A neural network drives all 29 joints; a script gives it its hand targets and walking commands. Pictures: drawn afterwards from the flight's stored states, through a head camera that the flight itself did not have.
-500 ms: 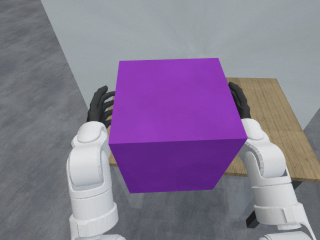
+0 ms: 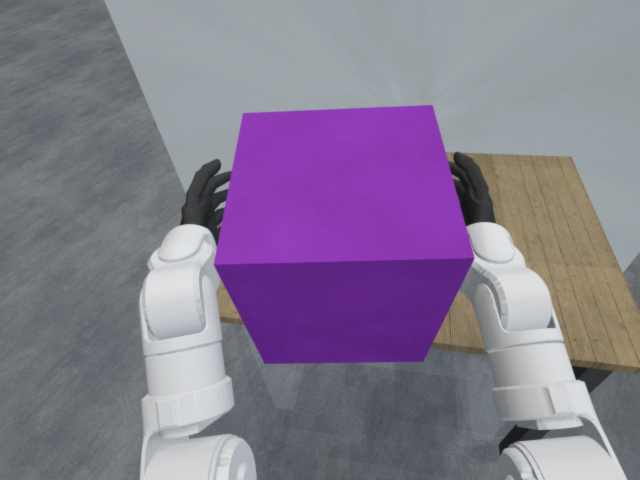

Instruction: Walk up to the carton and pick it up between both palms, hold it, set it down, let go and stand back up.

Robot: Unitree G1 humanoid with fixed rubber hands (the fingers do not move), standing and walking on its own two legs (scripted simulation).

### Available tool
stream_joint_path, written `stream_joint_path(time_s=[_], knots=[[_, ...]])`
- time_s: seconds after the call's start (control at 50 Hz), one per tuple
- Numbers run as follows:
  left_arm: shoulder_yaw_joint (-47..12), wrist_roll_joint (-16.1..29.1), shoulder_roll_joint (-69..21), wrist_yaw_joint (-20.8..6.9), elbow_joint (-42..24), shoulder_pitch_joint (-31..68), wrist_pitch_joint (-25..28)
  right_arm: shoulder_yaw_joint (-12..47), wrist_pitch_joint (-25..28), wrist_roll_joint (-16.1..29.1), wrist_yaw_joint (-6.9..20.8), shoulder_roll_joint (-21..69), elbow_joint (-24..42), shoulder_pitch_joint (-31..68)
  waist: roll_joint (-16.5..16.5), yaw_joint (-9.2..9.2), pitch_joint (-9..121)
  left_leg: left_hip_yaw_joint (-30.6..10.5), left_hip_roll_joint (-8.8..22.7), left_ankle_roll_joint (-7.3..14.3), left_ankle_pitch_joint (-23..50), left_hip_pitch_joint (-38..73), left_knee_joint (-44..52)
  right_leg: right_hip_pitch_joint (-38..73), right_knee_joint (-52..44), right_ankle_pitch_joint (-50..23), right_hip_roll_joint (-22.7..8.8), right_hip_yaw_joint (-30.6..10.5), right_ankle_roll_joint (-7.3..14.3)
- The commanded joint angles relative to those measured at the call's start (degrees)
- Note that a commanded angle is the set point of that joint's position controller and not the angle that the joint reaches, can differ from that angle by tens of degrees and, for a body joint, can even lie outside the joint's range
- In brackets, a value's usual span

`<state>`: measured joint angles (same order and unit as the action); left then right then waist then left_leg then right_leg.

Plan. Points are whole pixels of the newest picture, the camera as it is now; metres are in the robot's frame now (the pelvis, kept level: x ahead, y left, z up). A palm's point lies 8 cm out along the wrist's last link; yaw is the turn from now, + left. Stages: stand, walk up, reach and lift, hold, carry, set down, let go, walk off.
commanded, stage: hold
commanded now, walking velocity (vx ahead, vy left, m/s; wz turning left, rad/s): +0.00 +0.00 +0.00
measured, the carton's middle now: (340, 247) +0.37 -0.01 +0.12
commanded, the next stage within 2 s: none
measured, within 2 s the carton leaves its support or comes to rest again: neither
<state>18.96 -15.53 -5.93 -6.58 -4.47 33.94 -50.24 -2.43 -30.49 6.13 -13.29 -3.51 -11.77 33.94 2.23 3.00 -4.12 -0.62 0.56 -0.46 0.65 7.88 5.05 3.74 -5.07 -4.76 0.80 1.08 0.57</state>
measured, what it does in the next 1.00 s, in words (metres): stands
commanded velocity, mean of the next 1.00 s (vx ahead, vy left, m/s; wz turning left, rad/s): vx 0.00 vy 0.00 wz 0.00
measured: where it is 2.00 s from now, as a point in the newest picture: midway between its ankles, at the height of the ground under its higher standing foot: outside the picture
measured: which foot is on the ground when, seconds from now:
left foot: down 0.00-1.00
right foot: down 0.00-1.00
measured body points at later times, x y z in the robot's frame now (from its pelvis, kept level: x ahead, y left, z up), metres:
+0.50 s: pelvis +0.02 +0.03 +0.00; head +0.02 +0.02 +0.45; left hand +0.37 +0.16 +0.18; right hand +0.37 -0.14 +0.16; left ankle -0.02 +0.13 -0.76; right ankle +0.03 -0.11 -0.76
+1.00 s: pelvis -0.01 +0.01 +0.00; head +0.00 -0.01 +0.45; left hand +0.37 +0.15 +0.19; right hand +0.37 -0.16 +0.16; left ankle -0.02 +0.13 -0.76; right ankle +0.03 -0.11 -0.76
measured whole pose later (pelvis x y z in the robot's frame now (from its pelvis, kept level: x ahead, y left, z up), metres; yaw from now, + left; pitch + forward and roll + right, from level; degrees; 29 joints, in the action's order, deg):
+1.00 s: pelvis -0.01 +0.01 +0.00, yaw +0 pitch -3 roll +0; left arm 17.3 -15.8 -6.3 -4.6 -7.7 34.6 -52.4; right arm -3.8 -31.1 6.0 -12.2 -3.4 -9.4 33.7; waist 1.7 3.2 -4.8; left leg -0.3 -0.2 0.0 1.7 6.6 5.0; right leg 2.7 -5.0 -5.6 0.1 0.4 -0.1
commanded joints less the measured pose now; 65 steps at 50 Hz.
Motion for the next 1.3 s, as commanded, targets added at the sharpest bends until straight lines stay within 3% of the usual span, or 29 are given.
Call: stream_joint_path(time_s=[0.0, 0.14, 0.22, 0.34, 0.44, 0.62, 0.76, 0.88, 1.06, 1.18, 1.28], knots=[[-21.43, 8.72, -16.97, -5.82, -9.5, 28.9, 3.79, 22.65, 2.64, 8.6, 3.29, 24.54, 17.07, 33.89, -5.35, -1.83, 26.6, 1.95, -1.65, 2.44, 7.75, -11.8, 1.3, 27.24, 8.27, -14.47, -1.32, -3.46, -5.7], [-25.31, 9.81, -16.91, -5.13, -12.67, 26.61, 2.48, 22.22, 1.98, 9.29, 2.78, 22.14, 17.14, 29.04, -2.23, 0.42, 26.09, 1.73, -1.38, 0.41, 11.45, -7.54, -1.2, 21.83, 7.38, -13.42, -0.6, -2.8, -4.77], [-27.14, 10.32, -17.4, -5.05, -15.65, 24.41, 0.88, 21.18, 1.49, 9.58, 2.73, 20.4, 18.64, 26.62, -0.09, 1.87, 26.39, 1.42, -1.25, -1.37, 17.31, -2.8, -3.2, 18.99, 5.78, -13.94, 0.15, -2.17, -3.96], [-28.86, 10.46, -17.69, -4.65, -21.7, 19.08, -2.73, 21.38, 0.51, 10.74, 3.07, 17.09, 23.83, 23.48, 0.49, 2.82, 26.86, 0.75, -0.94, -3.84, 30.23, 4.65, -6.25, 17.08, 4.15, -17.87, 1.29, -1.42, -2.98], [-27.75, 9.43, -16.67, -4.34, -23.07, 15.75, -6.36, 20.36, -0.44, 11.27, 3.86, 13.95, 25.08, 22.02, -0.55, 2.49, 21.75, 0.79, -0.43, -4.56, 33.57, 6.66, -6.55, 15.56, 2.96, -16.11, 1.76, -1.29, -2.85], [-25.92, 8.4, -16.85, -3.86, -20.53, 18.75, -7.27, 18.83, -0.02, 11.34, 5.51, 13.89, 23.13, 26.27, -1.5, 1.0, 18.67, 1.38, 0.15, -2.97, 21.44, 2.49, -3.17, 15.82, 3.22, -8.63, 0.76, -2.08, -3.24], [-24.83, 8.32, -17.5, -3.85, -15.23, 25.34, -3.3, 18.06, 1.43, 8.36, 5.83, 17.59, 19.26, 30.65, -2.36, 0.39, 21.5, 2.14, -0.06, -0.06, 7.36, -3.43, -0.15, 16.5, 4.09, -2.08, -0.32, -2.12, -4.26], [-22.18, 7.57, -17.14, -4.33, -8.87, 29.41, 0.36, 17.07, 2.1, 5.01, 5.76, 20.25, 15.4, 33.46, -3.63, -0.23, 23.55, 2.87, -0.85, 2.13, 0.31, -7.92, 1.44, 18.0, 4.69, 1.16, -0.65, -1.75, -5.29], [-19.17, 6.81, -16.64, -5.62, -4.33, 29.09, 3.21, 18.26, 2.51, 4.68, 4.74, 22.29, 13.83, 34.05, -5.48, -1.24, 24.73, 2.52, -1.54, 2.83, 3.38, -10.62, 1.53, 22.32, 5.61, -4.97, -0.76, -2.31, -5.76], [-21.48, 8.17, -16.95, -5.61, -9.03, 26.92, 3.07, 21.39, 2.34, 7.61, 3.53, 23.33, 16.96, 32.18, -5.1, -0.76, 26.88, 1.77, -1.71, 1.81, 10.6, -8.34, 0.56, 25.03, 6.92, -14.5, -0.69, -3.02, -5.43], [-24.88, 9.19, -16.99, -5.41, -14.23, 24.49, 1.47, 22.48, 1.72, 9.52, 2.66, 22.27, 19.42, 28.76, -2.6, 0.37, 27.08, 1.37, -1.75, 0.14, 16.49, -5.1, -1.41, 24.03, 6.81, -18.15, -0.34, -2.97, -4.75]])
